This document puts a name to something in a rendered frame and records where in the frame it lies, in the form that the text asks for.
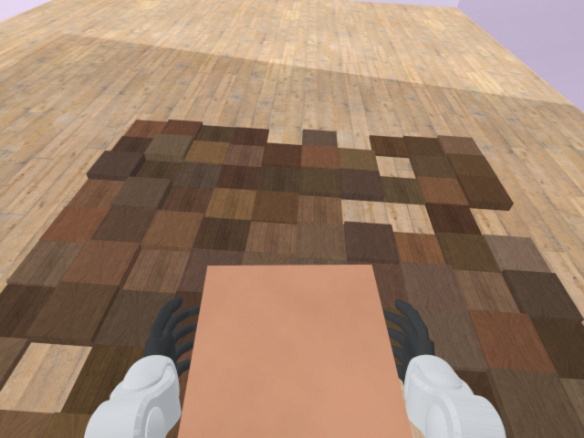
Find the right robot forearm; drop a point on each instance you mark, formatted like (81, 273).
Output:
(441, 405)

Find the right robot hand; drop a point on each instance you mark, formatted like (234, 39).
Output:
(415, 341)

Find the carton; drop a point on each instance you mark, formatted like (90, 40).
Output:
(292, 352)

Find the left robot forearm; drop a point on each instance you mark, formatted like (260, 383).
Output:
(144, 405)

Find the left robot hand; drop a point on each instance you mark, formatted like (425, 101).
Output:
(163, 336)

